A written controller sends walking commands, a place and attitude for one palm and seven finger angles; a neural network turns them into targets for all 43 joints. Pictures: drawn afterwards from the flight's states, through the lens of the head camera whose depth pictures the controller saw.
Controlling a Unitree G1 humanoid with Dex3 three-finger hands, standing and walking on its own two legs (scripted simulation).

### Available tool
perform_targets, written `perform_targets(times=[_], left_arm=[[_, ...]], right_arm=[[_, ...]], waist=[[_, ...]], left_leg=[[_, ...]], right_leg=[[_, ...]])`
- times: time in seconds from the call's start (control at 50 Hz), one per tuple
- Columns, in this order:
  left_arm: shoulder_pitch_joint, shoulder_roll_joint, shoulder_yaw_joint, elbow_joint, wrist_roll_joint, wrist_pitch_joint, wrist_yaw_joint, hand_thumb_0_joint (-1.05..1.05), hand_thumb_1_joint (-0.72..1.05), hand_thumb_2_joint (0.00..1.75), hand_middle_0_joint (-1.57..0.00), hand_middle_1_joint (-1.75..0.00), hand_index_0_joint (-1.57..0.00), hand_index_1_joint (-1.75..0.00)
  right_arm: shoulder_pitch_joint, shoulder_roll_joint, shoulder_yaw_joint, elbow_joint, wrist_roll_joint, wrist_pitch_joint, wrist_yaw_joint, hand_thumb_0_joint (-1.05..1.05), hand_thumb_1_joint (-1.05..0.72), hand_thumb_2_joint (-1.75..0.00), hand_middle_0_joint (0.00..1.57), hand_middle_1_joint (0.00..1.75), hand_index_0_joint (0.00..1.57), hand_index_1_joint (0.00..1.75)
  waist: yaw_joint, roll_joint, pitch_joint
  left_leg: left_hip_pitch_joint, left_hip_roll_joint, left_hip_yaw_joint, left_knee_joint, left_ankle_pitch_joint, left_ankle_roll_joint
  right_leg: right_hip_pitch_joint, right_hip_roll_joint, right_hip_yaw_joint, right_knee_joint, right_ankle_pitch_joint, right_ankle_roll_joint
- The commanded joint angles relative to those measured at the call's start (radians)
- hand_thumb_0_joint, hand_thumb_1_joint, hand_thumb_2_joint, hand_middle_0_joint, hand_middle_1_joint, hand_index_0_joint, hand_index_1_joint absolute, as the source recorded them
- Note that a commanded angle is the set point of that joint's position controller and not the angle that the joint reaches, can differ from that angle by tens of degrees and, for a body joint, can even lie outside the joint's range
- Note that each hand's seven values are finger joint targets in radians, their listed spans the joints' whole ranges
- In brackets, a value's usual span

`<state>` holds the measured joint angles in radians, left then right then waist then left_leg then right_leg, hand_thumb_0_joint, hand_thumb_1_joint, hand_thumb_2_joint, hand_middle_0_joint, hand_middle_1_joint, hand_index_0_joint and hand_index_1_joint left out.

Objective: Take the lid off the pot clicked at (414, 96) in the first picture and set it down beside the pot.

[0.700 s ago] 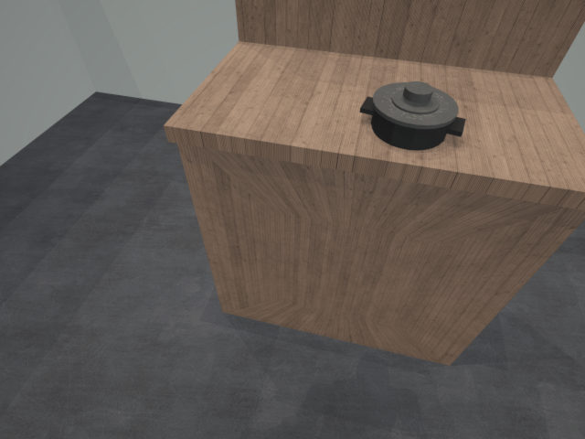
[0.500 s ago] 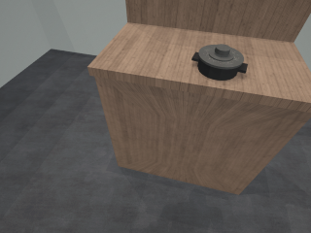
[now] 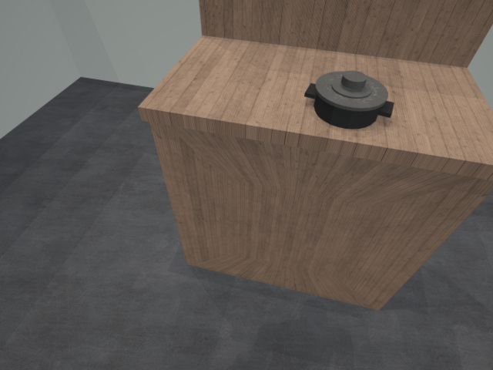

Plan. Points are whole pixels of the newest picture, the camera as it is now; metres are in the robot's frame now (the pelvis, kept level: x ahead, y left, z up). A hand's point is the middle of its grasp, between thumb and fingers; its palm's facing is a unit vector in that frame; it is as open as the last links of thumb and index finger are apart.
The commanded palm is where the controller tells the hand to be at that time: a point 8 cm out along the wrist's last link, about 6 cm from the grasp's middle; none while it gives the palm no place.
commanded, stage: turn to face it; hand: left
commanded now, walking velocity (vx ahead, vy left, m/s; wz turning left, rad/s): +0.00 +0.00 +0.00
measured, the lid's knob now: (353, 79) +0.68 -0.20 +0.15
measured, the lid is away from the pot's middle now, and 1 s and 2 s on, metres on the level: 0.00 0.00 0.00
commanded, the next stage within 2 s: take the last steps up to it in 0.44 s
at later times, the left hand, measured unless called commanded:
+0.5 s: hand out of the picture +0.03 +0.18 -0.18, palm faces -0.04 -0.98 -0.21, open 7.4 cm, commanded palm none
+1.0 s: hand out of the picture +0.14 +0.11 -0.17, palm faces -0.19 -0.96 -0.21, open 7.4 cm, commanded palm none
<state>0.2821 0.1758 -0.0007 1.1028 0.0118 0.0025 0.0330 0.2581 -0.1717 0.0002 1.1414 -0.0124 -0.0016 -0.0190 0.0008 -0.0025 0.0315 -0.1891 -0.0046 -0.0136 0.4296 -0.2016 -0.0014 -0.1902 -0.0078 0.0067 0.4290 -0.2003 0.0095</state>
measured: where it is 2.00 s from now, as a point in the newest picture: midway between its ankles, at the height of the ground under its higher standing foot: outside the picture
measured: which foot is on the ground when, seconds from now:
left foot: down 0.00-0.82, up 0.84-1.00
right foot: down 0.00-1.00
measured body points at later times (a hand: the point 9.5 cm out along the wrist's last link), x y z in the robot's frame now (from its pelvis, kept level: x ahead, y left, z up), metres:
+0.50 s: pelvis +0.00 +0.00 -0.01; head +0.02 -0.01 +0.44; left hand +0.03 +0.23 -0.16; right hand +0.00 -0.24 -0.17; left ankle +0.02 +0.12 -0.74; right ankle +0.02 -0.12 -0.74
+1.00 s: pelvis +0.08 -0.07 -0.01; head +0.09 -0.07 +0.44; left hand +0.15 +0.16 -0.16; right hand +0.03 -0.32 -0.16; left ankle +0.10 +0.05 -0.68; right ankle +0.04 -0.15 -0.74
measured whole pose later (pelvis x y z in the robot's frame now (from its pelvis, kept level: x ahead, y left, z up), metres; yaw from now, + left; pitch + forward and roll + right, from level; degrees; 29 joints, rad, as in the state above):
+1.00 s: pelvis +0.08 -0.07 -0.01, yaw -14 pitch +0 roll -1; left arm 0.30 0.17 0.06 1.01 0.03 -0.01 0.00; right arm 0.26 -0.23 -0.06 1.06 -0.03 0.01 -0.01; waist -0.01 0.02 0.02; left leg -0.48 0.11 0.10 1.05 -0.42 0.00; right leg -0.19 0.03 -0.09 0.47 -0.29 -0.06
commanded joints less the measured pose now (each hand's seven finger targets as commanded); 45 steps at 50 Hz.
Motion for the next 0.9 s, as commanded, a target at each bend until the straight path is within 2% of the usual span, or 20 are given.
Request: perform_targets(times=[0.0,0.26,0.38,0.48,0.52,0.54,0.56,0.58,0.6,0.62,0.64,0.68,0.72,0.74,0.76,0.78,0.8,0.82,0.84,0.88], left_arm=[[0.049,0.114,0.02,-0.036,0.002,-0.015,0.005,0.0,0.9,0.9,-0.2,-0.3,-0.2,-0.3],[0.054,0.098,0.05,-0.074,0.008,0.007,-0.008,0.0,0.9,0.9,-0.2,-0.3,-0.2,-0.3],[0.04,0.124,0.066,-0.111,0.01,0.013,-0.013,0.0,0.9,0.9,-0.2,-0.3,-0.2,-0.3],[0.008,0.142,0.077,-0.142,0.009,0.017,-0.014,0.0,0.9,0.9,-0.2,-0.3,-0.2,-0.3],[-0.008,0.133,0.077,-0.153,0.01,0.019,-0.015,0.0,0.9,0.9,-0.2,-0.3,-0.2,-0.3],[0.0,0.125,0.077,-0.155,0.011,0.02,-0.021,0.0,0.9,0.9,-0.2,-0.3,-0.2,-0.3],[-0.008,0.112,0.077,-0.164,0.014,0.023,-0.03,0.0,0.9,0.9,-0.2,-0.3,-0.2,-0.3],[-0.02,0.095,0.078,-0.177,0.016,0.027,-0.039,0.0,0.9,0.9,-0.2,-0.3,-0.2,-0.3],[-0.072,0.097,0.084,-0.202,0.022,0.03,-0.047,0.0,0.9,0.9,-0.2,-0.3,-0.2,-0.3],[-0.098,0.098,0.088,-0.211,0.025,0.027,-0.057,0.0,0.9,0.9,-0.2,-0.3,-0.2,-0.3],[-0.103,0.086,0.088,-0.217,0.023,0.022,-0.067,0.0,0.9,0.9,-0.2,-0.3,-0.2,-0.3],[-0.101,0.074,0.083,-0.22,0.019,0.016,-0.081,0.0,0.9,0.9,-0.2,-0.3,-0.2,-0.3],[-0.065,0.064,0.083,-0.208,0.015,0.015,-0.088,0.0,0.9,0.9,-0.2,-0.3,-0.2,-0.3],[-0.035,0.065,0.086,-0.194,0.016,0.013,-0.09,0.0,0.9,0.9,-0.2,-0.3,-0.2,-0.3],[0.028,0.073,0.091,-0.17,0.016,0.01,-0.088,0.0,0.9,0.9,-0.2,-0.3,-0.2,-0.3],[0.098,0.111,0.099,-0.148,0.019,0.003,-0.08,0.0,0.9,0.9,-0.2,-0.3,-0.2,-0.3],[0.18,0.209,0.118,-0.126,0.023,-0.01,-0.063,0.0,0.9,0.9,-0.2,-0.3,-0.2,-0.3],[0.265,0.254,0.126,-0.111,0.009,-0.007,-0.046,0.0,0.9,0.9,-0.2,-0.3,-0.2,-0.3],[0.237,0.239,0.12,-0.111,0.009,-0.013,-0.035,0.0,0.9,0.9,-0.2,-0.3,-0.2,-0.3],[0.091,0.171,0.1,-0.135,0.014,-0.024,-0.022,0.0,0.9,0.9,-0.2,-0.3,-0.2,-0.3]], right_arm=[[0.047,-0.109,-0.019,-0.033,0.004,-0.014,-0.009,0.0,-0.9,-0.9,0.2,0.3,0.2,0.3],[0.044,-0.114,-0.047,-0.074,0.002,-0.005,-0.02,0.0,-0.9,-0.9,0.2,0.3,0.2,0.3],[0.036,-0.11,-0.057,-0.113,0.001,-0.001,-0.019,0.0,-0.9,-0.9,0.2,0.3,0.2,0.3],[0.05,-0.106,-0.059,-0.128,0.0,-0.002,-0.02,0.0,-0.9,-0.9,0.2,0.3,0.2,0.3],[0.044,-0.118,-0.061,-0.132,-0.003,-0.006,-0.02,0.0,-0.9,-0.9,0.2,0.3,0.2,0.3],[0.045,-0.137,-0.064,-0.136,-0.007,-0.008,-0.02,0.0,-0.9,-0.9,0.2,0.3,0.2,0.3],[0.061,-0.173,-0.073,-0.135,-0.012,-0.01,-0.022,0.0,-0.9,-0.9,0.2,0.3,0.2,0.3],[0.072,-0.216,-0.087,-0.138,-0.014,-0.014,-0.024,0.0,-0.9,-0.9,0.2,0.3,0.2,0.3],[0.082,-0.232,-0.093,-0.142,-0.018,-0.022,-0.025,0.0,-0.9,-0.9,0.2,0.3,0.2,0.3],[0.076,-0.221,-0.091,-0.142,-0.021,-0.03,-0.025,0.0,-0.9,-0.9,0.2,0.3,0.2,0.3],[0.062,-0.22,-0.091,-0.141,-0.024,-0.036,-0.026,0.0,-0.9,-0.9,0.2,0.3,0.2,0.3],[0.057,-0.217,-0.09,-0.134,-0.026,-0.044,-0.025,0.0,-0.9,-0.9,0.2,0.3,0.2,0.3],[0.043,-0.238,-0.094,-0.13,-0.029,-0.042,-0.02,0.0,-0.9,-0.9,0.2,0.3,0.2,0.3],[0.041,-0.239,-0.095,-0.127,-0.029,-0.04,-0.019,0.0,-0.9,-0.9,0.2,0.3,0.2,0.3],[0.036,-0.238,-0.094,-0.123,-0.028,-0.037,-0.017,0.0,-0.9,-0.9,0.2,0.3,0.2,0.3],[0.045,-0.205,-0.088,-0.124,-0.026,-0.036,-0.012,0.0,-0.9,-0.9,0.2,0.3,0.2,0.3],[0.027,-0.129,-0.067,-0.154,-0.012,-0.035,-0.005,0.0,-0.9,-0.9,0.2,0.3,0.2,0.3],[-0.105,-0.117,-0.056,-0.216,-0.013,-0.034,0.0,0.0,-0.9,-0.9,0.2,0.3,0.2,0.3],[-0.133,-0.135,-0.061,-0.221,-0.011,-0.032,-0.001,0.0,-0.9,-0.9,0.2,0.3,0.2,0.3],[-0.086,-0.131,-0.068,-0.197,-0.018,-0.029,0.01,0.0,-0.9,-0.9,0.2,0.3,0.2,0.3]], waist=[[-0.003,0.005,0.049],[0.001,0.027,0.05],[-0.003,-0.049,0.026],[-0.016,-0.049,0.001],[-0.016,0.005,0.0],[-0.015,0.035,-0.013],[-0.024,0.1,-0.006],[-0.034,0.202,0.012],[-0.052,0.198,0.045],[-0.044,0.109,0.074],[-0.036,0.083,0.078],[-0.034,0.096,0.07],[-0.02,0.125,0.047],[-0.007,0.106,0.042],[0.024,0.062,0.027],[0.051,-0.019,0.019],[0.091,-0.272,0.008],[0.147,-0.276,0.017],[0.121,-0.224,0.03],[0.031,-0.115,0.038]], left_leg=[[-0.045,0.087,-0.078,-0.102,-0.013,0.018],[-0.066,0.13,-0.064,-0.063,-0.125,0.039],[-0.074,0.105,-0.008,0.031,-0.14,0.031],[-0.039,0.101,0.017,0.071,-0.11,0.023],[-0.028,0.132,-0.014,0.025,-0.097,0.034],[-0.003,0.171,-0.05,-0.026,-0.18,0.049],[0.024,0.238,-0.132,-0.113,-0.318,0.083],[0.022,0.354,-0.251,-0.23,-0.447,0.147],[0.015,0.438,-0.31,-0.294,-0.446,0.199],[0.032,0.438,-0.281,-0.291,-0.396,0.206],[0.049,0.428,-0.217,-0.272,-0.328,0.192],[0.041,0.391,-0.107,-0.234,-0.223,0.165],[-0.014,0.366,-0.03,-0.188,-0.211,0.139],[-0.053,0.342,0.008,-0.144,-0.225,0.12],[-0.115,0.309,0.05,-0.047,-0.256,0.097],[-0.233,0.242,0.111,0.1,-0.296,0.058],[-0.482,0.112,0.231,0.401,-0.403,0.0],[-0.58,0.077,0.147,0.63,-0.477,0.005],[-0.593,0.105,0.058,0.738,-0.386,0.018],[-0.519,0.15,0.036,0.76,-0.289,0.012]], right_leg=[[-0.037,-0.087,0.082,-0.103,-0.053,-0.021],[-0.119,-0.049,0.131,-0.013,-0.064,-0.039],[-0.154,-0.07,0.217,-0.025,-0.081,-0.064],[-0.189,-0.075,0.25,-0.019,-0.047,-0.076],[-0.199,-0.042,0.205,0.031,-0.026,-0.061],[-0.216,-0.008,0.164,0.074,-0.107,-0.053],[-0.27,0.04,0.106,0.165,-0.198,-0.039],[-0.322,0.065,0.009,0.356,-0.227,-0.019],[-0.394,0.01,0.007,0.514,-0.27,-0.01],[-0.437,-0.035,0.034,0.533,-0.263,-0.012],[-0.435,-0.066,0.03,0.493,-0.25,-0.011],[-0.35,-0.078,-0.012,0.369,-0.229,-0.011],[-0.204,-0.054,-0.063,0.244,-0.214,-0.017],[-0.122,-0.026,-0.098,0.174,-0.168,-0.019],[-0.004,0.008,-0.132,0.09,-0.107,-0.025],[0.147,0.009,-0.103,0.007,-0.128,-0.05],[0.297,-0.211,0.251,-0.147,-0.368,-0.15],[0.249,-0.362,0.506,-0.278,-0.435,-0.247],[0.184,-0.353,0.521,-0.293,-0.472,-0.277],[0.064,-0.316,0.392,-0.263,-0.406,-0.277]])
